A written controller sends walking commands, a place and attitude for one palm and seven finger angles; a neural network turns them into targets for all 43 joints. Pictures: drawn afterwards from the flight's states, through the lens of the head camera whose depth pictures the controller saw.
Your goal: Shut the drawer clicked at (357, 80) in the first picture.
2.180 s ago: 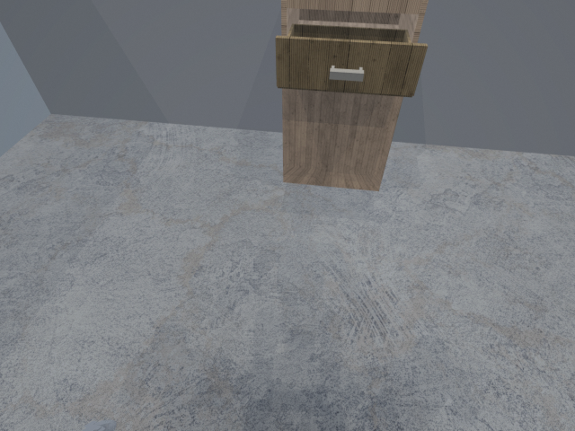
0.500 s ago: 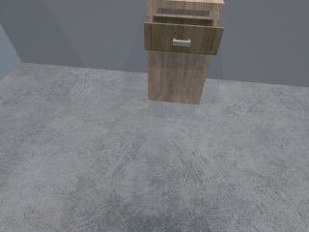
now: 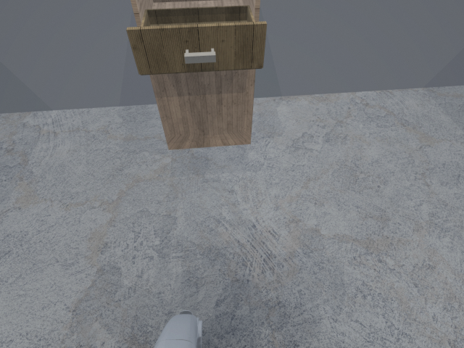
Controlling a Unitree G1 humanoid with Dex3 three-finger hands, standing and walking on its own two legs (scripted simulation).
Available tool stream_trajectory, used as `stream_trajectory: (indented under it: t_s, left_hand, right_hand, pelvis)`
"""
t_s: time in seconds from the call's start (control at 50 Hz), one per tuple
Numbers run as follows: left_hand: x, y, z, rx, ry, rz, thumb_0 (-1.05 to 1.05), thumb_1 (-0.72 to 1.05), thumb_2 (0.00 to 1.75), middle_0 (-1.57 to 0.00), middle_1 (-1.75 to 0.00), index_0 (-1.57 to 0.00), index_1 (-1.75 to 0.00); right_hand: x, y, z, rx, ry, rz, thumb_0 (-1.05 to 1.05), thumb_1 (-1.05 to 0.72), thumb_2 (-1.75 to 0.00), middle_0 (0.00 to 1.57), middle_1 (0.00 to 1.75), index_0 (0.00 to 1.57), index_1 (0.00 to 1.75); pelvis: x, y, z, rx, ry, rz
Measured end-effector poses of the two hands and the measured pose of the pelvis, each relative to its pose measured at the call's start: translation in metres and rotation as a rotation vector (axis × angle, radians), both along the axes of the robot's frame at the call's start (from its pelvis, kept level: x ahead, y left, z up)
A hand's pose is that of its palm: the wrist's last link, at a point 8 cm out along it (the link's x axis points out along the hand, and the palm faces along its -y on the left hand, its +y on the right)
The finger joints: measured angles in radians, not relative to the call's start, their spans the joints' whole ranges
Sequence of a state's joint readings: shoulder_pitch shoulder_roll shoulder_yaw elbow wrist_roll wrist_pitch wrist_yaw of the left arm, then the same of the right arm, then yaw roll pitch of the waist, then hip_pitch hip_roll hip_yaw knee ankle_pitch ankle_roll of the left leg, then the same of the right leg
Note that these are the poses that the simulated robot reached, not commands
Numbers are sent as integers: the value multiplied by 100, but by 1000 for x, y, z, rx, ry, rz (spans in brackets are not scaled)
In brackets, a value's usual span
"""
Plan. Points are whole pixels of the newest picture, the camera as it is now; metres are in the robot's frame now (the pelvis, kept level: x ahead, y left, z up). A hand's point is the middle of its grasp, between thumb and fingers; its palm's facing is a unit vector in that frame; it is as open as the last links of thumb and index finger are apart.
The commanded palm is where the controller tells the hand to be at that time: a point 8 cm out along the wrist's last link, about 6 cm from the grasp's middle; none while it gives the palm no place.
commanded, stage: walk to a spot facing it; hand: left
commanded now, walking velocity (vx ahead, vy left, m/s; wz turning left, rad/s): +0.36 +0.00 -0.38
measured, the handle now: (200, 54) +0.99 +0.20 -0.01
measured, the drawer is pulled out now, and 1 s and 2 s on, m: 0.28 0.28 0.28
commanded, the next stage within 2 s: turn to face it in 0.82 s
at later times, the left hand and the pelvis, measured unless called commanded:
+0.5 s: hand (151, 245) +0.35 +0.23 -0.16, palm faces -0.24 -0.95 -0.19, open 7.4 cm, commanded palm none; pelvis +0.20 +0.06 +0.00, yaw -17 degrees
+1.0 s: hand (230, 185) +0.55 +0.06 -0.17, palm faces -0.51 -0.83 -0.22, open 7.2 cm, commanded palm none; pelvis +0.38 -0.05 -0.01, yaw -31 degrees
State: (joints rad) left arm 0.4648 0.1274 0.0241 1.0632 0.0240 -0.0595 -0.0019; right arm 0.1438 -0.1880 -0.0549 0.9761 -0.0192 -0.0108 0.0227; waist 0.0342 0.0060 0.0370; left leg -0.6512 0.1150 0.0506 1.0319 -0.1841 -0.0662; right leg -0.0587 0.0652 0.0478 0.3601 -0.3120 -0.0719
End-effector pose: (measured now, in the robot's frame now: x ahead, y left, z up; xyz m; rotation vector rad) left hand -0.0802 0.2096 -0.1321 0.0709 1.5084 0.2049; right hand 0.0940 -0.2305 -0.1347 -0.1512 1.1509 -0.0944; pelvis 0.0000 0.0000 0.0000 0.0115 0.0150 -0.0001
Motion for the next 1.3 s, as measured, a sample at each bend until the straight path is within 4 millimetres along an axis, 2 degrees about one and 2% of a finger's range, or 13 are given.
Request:
stream_trajectory:
  t_s: [0.1,0.2,0.28,0.4,0.5,0.6,0.7,0.78,0.88,0.96,1.04,1.18,1.3]
  left_hand:
    - [41,23,-6,6,23,-13,1,91,90,-21,-30,-20,-30]
    - [102,63,-31,5,37,-52,1,91,90,-21,-30,-20,-30]
    - [186,91,-36,15,-37,-146,1,91,90,-20,-30,-20,-30]
    - [334,99,-14,18,-251,-277,1,91,90,-20,-29,-19,-30]
    - [434,74,0,-5,-350,-397,1,92,90,-20,-29,-19,-30]
    - [515,25,3,-46,-384,-525,1,92,90,-20,-29,-19,-30]
    - [588,-46,-1,-94,-411,-653,1,91,90,-20,-29,-19,-30]
    - [636,-102,-13,-122,-480,-719,1,91,90,-20,-29,-19,-30]
    - [648,-122,-15,-107,-442,-722,0,91,90,-20,-30,-20,-30]
    - [647,-112,-10,-56,-363,-713,0,93,90,-21,-30,-20,-30]
    - [658,-97,-6,-18,-328,-690,-1,94,90,-21,-30,-20,-30]
    - [669,-75,-26,-33,-292,-560,0,92,90,-20,-30,-20,-30]
    - [667,-57,-35,-31,-211,-482,0,91,90,-20,-30,-19,-30]
  right_hand:
    - [78,27,6,12,-92,16,1,-91,-90,19,30,19,30]
    - [144,51,4,-25,-207,-1,1,-91,-90,20,30,20,30]
    - [137,55,9,-52,-185,-88,0,-91,-90,20,30,20,30]
    - [79,53,9,-83,5,-272,-1,-93,-90,20,30,20,30]
    - [31,56,9,-82,166,-397,0,-93,-90,20,30,20,30]
    - [-2,72,7,-37,309,-512,0,-92,-90,19,30,19,30]
    - [-11,88,1,42,433,-611,0,-92,-90,19,30,19,30]
    - [2,83,-13,114,494,-672,0,-91,-90,20,30,20,30]
    - [74,32,-23,87,369,-692,1,-91,-90,20,30,20,30]
    - [156,-23,-16,19,161,-672,1,-91,-90,20,30,20,30]
    - [227,-58,-5,-26,20,-626,0,-91,-90,19,30,19,30]
    - [318,-72,1,-62,-23,-497,0,-91,-90,19,30,19,30]
    - [353,-63,4,-71,8,-426,0,-91,-90,20,30,20,30]
  pelvis:
    - [44,19,-5,-12,2,-41]
    - [98,45,-25,-29,-6,-103]
    - [126,56,-20,-22,-33,-165]
    - [168,65,-4,-17,-29,-233]
    - [204,63,0,-10,-27,-292]
    - [240,48,-2,-8,-27,-352]
    - [279,20,-10,-9,-16,-411]
    - [311,-16,-27,-6,-11,-450]
    - [339,-41,-23,-23,-23,-505]
    - [363,-51,-12,-24,-9,-540]
    - [388,-57,-7,-34,-4,-542]
    - [442,-58,-14,-75,-26,-470]
    - [464,-51,-14,-55,-26,-426]
